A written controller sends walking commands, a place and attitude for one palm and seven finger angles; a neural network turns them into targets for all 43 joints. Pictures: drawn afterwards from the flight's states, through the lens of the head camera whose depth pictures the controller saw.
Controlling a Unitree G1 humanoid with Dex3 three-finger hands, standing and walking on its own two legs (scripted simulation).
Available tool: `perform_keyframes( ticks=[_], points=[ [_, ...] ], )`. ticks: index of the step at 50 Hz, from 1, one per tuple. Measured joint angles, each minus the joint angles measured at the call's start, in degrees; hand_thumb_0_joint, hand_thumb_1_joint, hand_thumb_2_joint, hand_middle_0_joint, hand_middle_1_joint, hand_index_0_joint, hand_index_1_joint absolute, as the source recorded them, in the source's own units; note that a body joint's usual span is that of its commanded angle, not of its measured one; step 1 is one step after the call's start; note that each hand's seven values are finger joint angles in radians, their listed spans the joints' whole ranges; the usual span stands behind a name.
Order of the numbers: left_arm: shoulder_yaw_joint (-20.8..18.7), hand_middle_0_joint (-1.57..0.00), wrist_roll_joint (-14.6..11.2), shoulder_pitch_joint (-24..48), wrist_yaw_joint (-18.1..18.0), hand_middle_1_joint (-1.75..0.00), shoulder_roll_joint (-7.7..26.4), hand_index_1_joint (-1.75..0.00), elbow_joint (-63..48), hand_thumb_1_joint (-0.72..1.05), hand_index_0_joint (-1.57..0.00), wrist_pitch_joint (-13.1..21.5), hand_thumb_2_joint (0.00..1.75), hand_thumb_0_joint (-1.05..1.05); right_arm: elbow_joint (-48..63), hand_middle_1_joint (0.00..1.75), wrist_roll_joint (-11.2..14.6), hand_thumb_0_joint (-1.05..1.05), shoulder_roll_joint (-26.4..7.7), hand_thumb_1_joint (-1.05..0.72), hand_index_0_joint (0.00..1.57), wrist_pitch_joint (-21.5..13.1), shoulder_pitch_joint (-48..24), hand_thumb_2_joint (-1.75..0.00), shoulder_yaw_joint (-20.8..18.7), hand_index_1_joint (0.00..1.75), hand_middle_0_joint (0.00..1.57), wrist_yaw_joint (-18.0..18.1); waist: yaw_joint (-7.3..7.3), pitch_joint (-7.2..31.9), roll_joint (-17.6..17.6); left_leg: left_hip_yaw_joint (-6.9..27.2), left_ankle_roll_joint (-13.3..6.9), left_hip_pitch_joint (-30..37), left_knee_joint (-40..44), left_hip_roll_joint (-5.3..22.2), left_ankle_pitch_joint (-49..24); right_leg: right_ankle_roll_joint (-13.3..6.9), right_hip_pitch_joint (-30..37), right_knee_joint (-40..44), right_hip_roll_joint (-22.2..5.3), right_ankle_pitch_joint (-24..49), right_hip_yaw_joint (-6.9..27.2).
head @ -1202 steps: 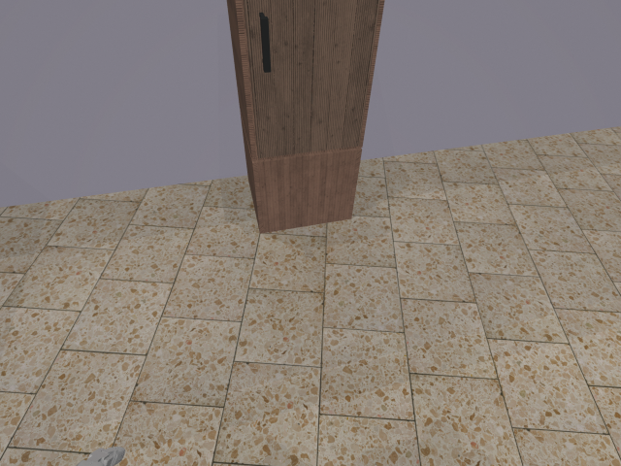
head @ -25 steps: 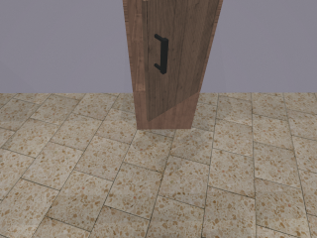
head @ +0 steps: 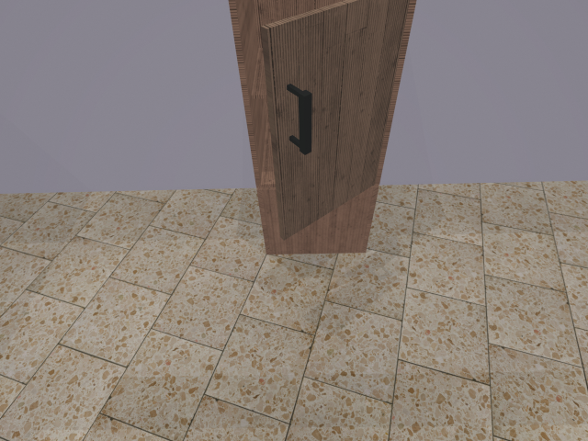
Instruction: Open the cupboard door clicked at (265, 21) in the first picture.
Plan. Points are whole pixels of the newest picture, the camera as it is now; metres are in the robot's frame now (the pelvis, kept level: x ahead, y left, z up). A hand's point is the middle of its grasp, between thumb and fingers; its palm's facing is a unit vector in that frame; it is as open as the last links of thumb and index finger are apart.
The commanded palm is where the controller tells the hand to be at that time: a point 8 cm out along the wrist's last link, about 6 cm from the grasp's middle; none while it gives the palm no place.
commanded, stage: let the arm hang, fingers relaxed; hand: left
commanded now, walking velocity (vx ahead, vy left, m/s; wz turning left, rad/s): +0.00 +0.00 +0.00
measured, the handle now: (299, 120) +0.72 +0.03 +0.05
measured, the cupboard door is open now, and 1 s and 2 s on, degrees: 38 38 38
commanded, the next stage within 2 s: look to check the result in 0.28 s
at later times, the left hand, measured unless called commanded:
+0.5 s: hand out of the picture +0.11 +0.23 -0.15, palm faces -0.05 -0.94 -0.33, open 7.3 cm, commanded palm none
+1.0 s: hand out of the picture +0.13 +0.22 -0.15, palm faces -0.04 -0.94 -0.34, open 7.3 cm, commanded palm none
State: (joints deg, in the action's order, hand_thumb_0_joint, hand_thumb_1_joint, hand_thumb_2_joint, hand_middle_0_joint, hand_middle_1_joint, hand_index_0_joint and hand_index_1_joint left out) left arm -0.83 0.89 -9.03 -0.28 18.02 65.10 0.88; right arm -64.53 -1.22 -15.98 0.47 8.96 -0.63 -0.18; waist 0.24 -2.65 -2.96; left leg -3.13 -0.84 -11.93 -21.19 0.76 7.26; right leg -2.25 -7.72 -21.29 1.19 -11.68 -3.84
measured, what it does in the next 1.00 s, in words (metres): shifts its weight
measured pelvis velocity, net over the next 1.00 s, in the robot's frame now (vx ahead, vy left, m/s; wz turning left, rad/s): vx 0.05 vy -0.02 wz -0.02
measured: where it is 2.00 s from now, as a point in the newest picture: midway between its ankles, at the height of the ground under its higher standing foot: outside the picture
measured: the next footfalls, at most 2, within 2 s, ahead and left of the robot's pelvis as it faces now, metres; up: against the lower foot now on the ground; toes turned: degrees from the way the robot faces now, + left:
right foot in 1.78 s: -0.01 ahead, -0.14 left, +0.00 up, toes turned -26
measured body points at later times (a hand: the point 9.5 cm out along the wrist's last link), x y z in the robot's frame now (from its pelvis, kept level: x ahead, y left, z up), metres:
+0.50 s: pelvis +0.03 -0.01 +0.00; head +0.05 -0.02 +0.45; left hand +0.11 +0.27 -0.13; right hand +0.09 -0.30 -0.14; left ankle +0.05 +0.11 -0.74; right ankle +0.00 -0.09 -0.74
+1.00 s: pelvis +0.05 -0.02 +0.00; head +0.08 -0.03 +0.45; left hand +0.13 +0.27 -0.13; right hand +0.12 -0.31 -0.14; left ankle +0.05 +0.11 -0.74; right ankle +0.00 -0.09 -0.74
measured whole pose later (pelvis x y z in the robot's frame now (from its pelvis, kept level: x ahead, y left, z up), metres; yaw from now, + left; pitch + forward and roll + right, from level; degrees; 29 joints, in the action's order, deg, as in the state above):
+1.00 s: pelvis +0.05 -0.02 +0.00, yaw -1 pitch +0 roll +1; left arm -0.5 0.7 -6.8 -0.7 17.7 65.0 1.7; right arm -64.8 -0.9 -18.1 0.1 5.5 -0.3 0.4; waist 0.3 -3.0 -1.0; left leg -4.1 1.0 -6.9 -17.0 2.0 9.6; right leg -3.3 -2.5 -15.6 2.6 -12.8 -2.5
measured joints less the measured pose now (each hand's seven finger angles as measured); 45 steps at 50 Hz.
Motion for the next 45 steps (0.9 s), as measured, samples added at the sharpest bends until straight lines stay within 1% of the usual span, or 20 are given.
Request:
perform_keyframes(
  ticks=[8,17,35,45],
  points=[
    [0.4,-0.2,0.0,2.9,0.2,-0.3,-0.8,-0.3,-0.7,0.91,-0.2,0.6,0.89,0.0,-0.5,0.3,0.0,0.0,-1.2,-0.91,0.2,-0.5,-1.5,-0.9,0.1,0.3,0.2,0.0,0.4,0.1,0.6,-0.3,0.2,1.4,2.1,-0.2,-0.3,0.0,0.9,1.2,-0.2,-0.1,0.4],
    [0.6,-0.2,0.0,3.5,0.2,-0.3,-1.3,-0.3,-0.5,0.91,-0.2,0.8,0.89,0.0,-0.9,0.3,0.0,0.0,-2.2,-0.91,0.2,-0.8,-2.2,-0.9,0.2,0.3,0.2,0.2,0.67,-0.5,1.7,-0.5,0.6,2.6,3.6,0.0,-0.1,-0.2,2.1,3.0,0.2,-0.1,0.6],
    [0.4,-0.2,-0.1,2.2,-0.1,-0.3,-0.2,-0.3,0.6,0.91,-0.2,0.7,0.89,0.0,-0.6,0.3,0.3,0.0,-2.1,-0.91,0.2,-0.5,-3.4,-0.9,0.5,0.3,0.2,0.4,0.01,-0.7,1.7,-0.6,1.4,4.3,4.6,0.6,1.1,-0.8,4.1,5.0,0.9,-0.7,0.9],
    [0.3,-0.2,-0.2,2.0,-0.4,-0.3,-0.2,-0.3,0.2,0.91,-0.2,0.8,0.89,0.0,-0.3,0.3,0.3,0.0,-2.0,-0.91,0.21,-0.4,-3.6,-0.9,0.4,0.3,0.2,0.5,-0.06,-0.4,1.7,-0.8,1.8,4.9,4.3,1.0,2.0,-1.0,5.0,5.5,1.3,-1.1,1.2]
  ],
)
